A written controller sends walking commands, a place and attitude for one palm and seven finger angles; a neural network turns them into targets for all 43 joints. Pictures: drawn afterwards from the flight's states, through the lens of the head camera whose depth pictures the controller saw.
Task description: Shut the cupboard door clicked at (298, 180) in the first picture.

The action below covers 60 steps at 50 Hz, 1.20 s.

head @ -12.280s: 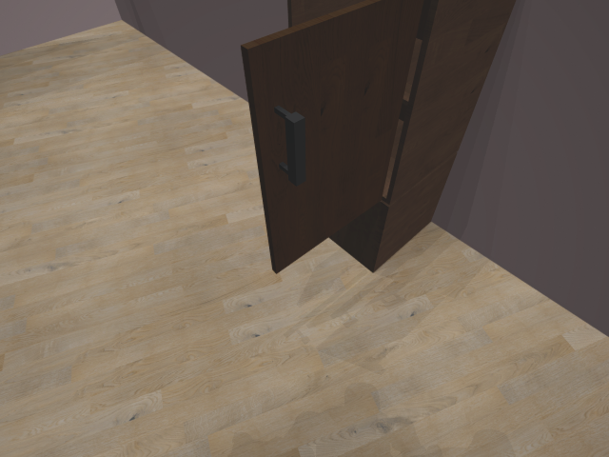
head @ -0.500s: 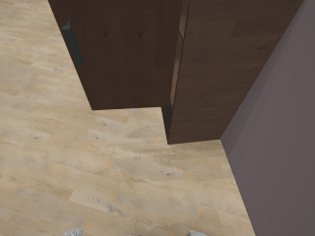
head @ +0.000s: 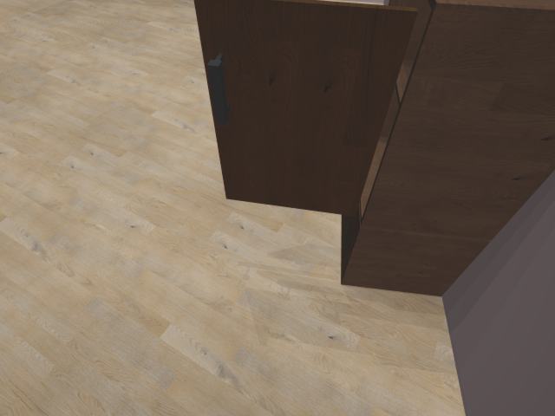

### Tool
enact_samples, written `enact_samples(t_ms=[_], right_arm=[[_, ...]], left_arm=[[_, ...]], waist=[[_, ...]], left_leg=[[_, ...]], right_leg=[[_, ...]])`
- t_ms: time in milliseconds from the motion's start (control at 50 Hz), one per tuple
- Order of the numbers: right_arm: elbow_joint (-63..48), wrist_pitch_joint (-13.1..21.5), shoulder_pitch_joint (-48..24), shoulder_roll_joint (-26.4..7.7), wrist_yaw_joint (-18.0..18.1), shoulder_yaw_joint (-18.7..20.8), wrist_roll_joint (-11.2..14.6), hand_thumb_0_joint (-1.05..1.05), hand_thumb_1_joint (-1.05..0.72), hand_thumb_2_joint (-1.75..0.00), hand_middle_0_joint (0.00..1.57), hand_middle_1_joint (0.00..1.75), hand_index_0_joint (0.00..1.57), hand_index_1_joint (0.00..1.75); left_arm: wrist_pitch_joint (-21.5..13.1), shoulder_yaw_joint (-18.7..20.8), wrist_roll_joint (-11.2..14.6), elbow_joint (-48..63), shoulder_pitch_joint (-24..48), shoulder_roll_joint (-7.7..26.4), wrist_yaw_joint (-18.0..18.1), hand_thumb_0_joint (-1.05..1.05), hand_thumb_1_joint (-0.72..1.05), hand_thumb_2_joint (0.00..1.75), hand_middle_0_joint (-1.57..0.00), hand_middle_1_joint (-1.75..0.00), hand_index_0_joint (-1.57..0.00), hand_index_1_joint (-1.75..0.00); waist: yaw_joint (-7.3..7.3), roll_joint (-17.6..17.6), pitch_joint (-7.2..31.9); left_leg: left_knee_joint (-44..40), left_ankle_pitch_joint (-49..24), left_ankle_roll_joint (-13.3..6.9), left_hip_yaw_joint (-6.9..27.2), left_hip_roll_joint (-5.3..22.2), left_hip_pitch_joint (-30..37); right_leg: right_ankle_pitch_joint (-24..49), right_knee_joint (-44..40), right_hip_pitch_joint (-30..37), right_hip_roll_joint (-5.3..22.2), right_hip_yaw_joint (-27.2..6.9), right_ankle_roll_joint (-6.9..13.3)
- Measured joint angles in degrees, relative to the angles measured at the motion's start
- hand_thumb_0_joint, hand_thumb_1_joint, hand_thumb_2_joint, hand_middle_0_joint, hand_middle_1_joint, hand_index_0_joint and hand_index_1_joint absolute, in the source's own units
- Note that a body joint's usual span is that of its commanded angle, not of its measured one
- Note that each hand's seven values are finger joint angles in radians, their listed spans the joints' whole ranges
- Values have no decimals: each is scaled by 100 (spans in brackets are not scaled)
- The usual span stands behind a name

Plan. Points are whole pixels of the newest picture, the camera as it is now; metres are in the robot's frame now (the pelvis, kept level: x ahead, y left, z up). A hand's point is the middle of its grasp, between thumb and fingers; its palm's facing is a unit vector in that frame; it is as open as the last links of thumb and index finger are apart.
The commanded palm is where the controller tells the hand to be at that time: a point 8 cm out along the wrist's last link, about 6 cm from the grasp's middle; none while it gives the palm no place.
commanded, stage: take the last steps up to it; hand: left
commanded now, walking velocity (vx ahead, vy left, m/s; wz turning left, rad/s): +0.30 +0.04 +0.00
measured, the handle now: (221, 88) +0.74 +0.21 +0.06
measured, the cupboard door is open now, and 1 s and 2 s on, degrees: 88 88 88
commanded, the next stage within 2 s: come to a stop and stand still in 0.60 s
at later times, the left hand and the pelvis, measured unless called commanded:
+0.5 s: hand (194, 351) +0.24 +0.18 -0.18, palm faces -0.04 -0.97 -0.22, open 7.4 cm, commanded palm none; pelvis +0.14 +0.00 -0.02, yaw -2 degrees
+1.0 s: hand (196, 344) +0.26 +0.19 -0.19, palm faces +0.05 -0.98 -0.17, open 7.3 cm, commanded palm none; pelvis +0.26 +0.02 -0.01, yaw -2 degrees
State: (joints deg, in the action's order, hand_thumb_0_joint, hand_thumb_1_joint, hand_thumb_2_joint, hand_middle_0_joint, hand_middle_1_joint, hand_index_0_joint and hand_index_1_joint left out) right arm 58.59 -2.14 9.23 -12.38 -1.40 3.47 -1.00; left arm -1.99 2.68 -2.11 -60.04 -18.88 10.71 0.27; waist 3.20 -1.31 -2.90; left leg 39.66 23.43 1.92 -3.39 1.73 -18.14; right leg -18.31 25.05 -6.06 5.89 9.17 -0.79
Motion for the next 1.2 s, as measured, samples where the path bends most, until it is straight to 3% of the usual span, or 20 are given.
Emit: enact_samples(t_ms=[60, 120, 160, 220, 320, 440, 480, 540, 580, 620, 740, 800, 860, 900, 960, 1020, 1080, 1140, 1200], right_arm=[[-119, 215, -89, 27, 11, -65, -5, 0, -91, -90, 20, 29, 20, 30], [-205, 395, -104, 193, 95, -125, -41, 0, -91, -90, 20, 29, 20, 30], [-216, 450, 54, 292, 142, -183, -40, 0, -91, -90, 20, 29, 20, 30], [-109, 509, 332, 343, 259, -166, -5, -1, -93, -90, 20, 29, 21, 30], [219, 521, 821, 264, 263, -184, -14, -1, -94, -90, 20, 29, 21, 30], [570, 430, 1270, 285, 242, -183, -60, 0, -92, -90, 20, 29, 20, 30], [653, 399, 1428, 311, 229, -187, -37, 0, -92, -90, 20, 29, 20, 30], [756, 269, 1311, 288, 198, -155, 39, 0, -92, -90, 20, 29, 20, 30], [742, 220, 1165, 271, 190, -116, 41, 0, -92, -90, 20, 29, 20, 30], [659, 199, 985, 268, 185, -94, 16, 0, -92, -90, 20, 29, 20, 30], [343, 259, 486, 344, 170, -88, 4, 0, -92, -90, 20, 29, 20, 30], [299, 271, 276, 251, 228, -103, 21, 1, -94, -90, 20, 29, 20, 30], [257, 296, 123, 197, 239, -149, 38, 1, -94, -90, 20, 29, 20, 30], [226, 294, 32, 268, 272, -178, 51, 0, -94, -90, 20, 29, 20, 30], [109, 228, -169, 387, 334, -226, 49, 0, -93, -90, 20, 29, 20, 30], [-60, 163, -386, 421, 397, -229, 23, 0, -92, -90, 20, 29, 20, 30], [-174, 104, -522, 410, 413, -194, -3, 0, -92, -90, 20, 29, 20, 30], [-209, 51, -542, 354, 399, -145, -24, 0, -91, -90, 20, 29, 21, 30], [-202, -23, -433, 267, 348, -82, -7, 0, -91, -90, 21, 29, 21, 30]], left_arm=[[73, 26, 41, -240, -322, 62, -37, 0, 91, 90, -20, -30, -21, -30], [250, 36, 54, -450, -396, 134, -51, 1, 91, 90, -20, -30, -20, -30], [295, 41, 36, -499, -344, 148, -73, 1, 91, 90, -20, -30, -20, -30], [268, 41, 30, -399, -121, 108, -118, 1, 91, 90, -19, -30, -20, -30], [192, 21, 43, -87, 394, 0, -142, 1, 91, 90, -19, -30, -20, -30], [146, 10, 58, 186, 954, -74, -171, 1, 91, 90, -19, -30, -20, -30], [43, 22, 45, 271, 1053, -54, -177, 1, 91, 90, -19, -30, -20, -30], [-138, 17, 79, 306, 1203, -148, -102, 0, 91, 90, -19, -30, -20, -30], [-145, -5, 104, 309, 1159, -225, -43, 0, 91, 90, -20, -30, -20, -30], [-152, 8, 131, 265, 1047, -286, 23, 0, 91, 90, -20, -30, -20, -30], [-191, 33, 95, -9, 676, -164, 73, -1, 95, 90, -20, -30, -21, -30], [-127, -30, 92, -171, 510, -220, 76, -1, 94, 90, -20, -30, -20, -30], [-7, -97, 113, -310, 336, -282, 113, 0, 92, 90, -20, -30, -20, -30], [124, -116, 134, -353, 317, -253, 166, 0, 92, 90, -20, -30, -20, -30], [300, -108, 145, -260, 376, -189, 201, 0, 91, 90, -20, -30, -20, -30], [436, -60, 150, -129, 550, -160, 175, 1, 91, 90, -20, -30, -20, -30], [497, 20, 150, 36, 699, -100, 162, 1, 91, 90, -20, -30, -20, -30], [512, 86, 139, 201, 784, -24, 157, 1, 91, 90, -20, -30, -20, -30], [432, 103, 102, 366, 733, 53, 140, 0, 91, 90, -20, -30, -20, -30]], waist=[[54, -17, 74], [36, -164, 18], [-11, -174, 52], [-67, -121, 32], [-161, -35, -37], [-388, 82, -153], [-430, 112, -164], [-486, 314, -365], [-486, 365, -392], [-485, 361, -355], [-377, 245, -146], [-263, 230, -123], [-185, 239, -86], [-153, 73, -76], [-67, -138, -152], [-92, -60, -306], [-130, 97, -414], [-152, 232, -427], [-164, 305, -322]], left_leg=[[-1096, -574, -142, -98, -42, 466], [-881, -665, -323, -240, -136, 513], [-1062, -600, -362, -277, -156, 697], [-1537, -721, -363, -286, -214, 1052], [-2104, -795, -380, -278, -304, 1543], [-1960, -331, -205, -336, -233, 1893], [-1389, 91, -138, -320, -142, 1791], [903, 564, -258, 18, 21, 868], [1925, 322, -269, 121, 56, 213], [2193, -35, -215, 124, 150, -307], [800, -577, -14, 7, 309, -805], [-111, -868, 45, 2, 229, -586], [-946, -1806, -41, -12, 179, -149], [-894, -1388, -229, -80, 81, -58], [-858, -1122, -342, -223, -19, -51], [-932, -1242, -366, -241, 16, -132], [-987, -1354, -342, -226, 120, -227], [-986, -1433, -259, -219, 232, -314], [-771, -1399, -141, -193, 295, -475]], right_leg=[[-314, 455, -125, 68, -15, -119], [-940, 2171, -809, 50, -414, 38], [-804, 3093, -1320, -27, -512, 110], [-295, 3568, -1895, -52, -587, 125], [263, 2913, -2336, 0, -601, 86], [423, 1407, -1970, -107, -431, 156], [658, 930, -1632, -211, -392, 252], [382, 1207, -1491, -353, -190, 412], [323, 940, -1228, -413, -103, 426], [441, 527, -965, -470, -53, 403], [572, -295, -382, -543, -45, 389], [411, -264, -202, -534, -84, 298], [42, 151, -173, -550, -133, 173], [-170, 443, -217, -430, -178, 95], [-737, 1045, -495, -333, -414, 51], [-1346, 2219, -1027, -449, -678, 33], [-1459, 2901, -1403, -558, -832, 9], [-1305, 2707, -1437, -539, -852, 4], [-505, 1396, -986, -427, -787, 24]])
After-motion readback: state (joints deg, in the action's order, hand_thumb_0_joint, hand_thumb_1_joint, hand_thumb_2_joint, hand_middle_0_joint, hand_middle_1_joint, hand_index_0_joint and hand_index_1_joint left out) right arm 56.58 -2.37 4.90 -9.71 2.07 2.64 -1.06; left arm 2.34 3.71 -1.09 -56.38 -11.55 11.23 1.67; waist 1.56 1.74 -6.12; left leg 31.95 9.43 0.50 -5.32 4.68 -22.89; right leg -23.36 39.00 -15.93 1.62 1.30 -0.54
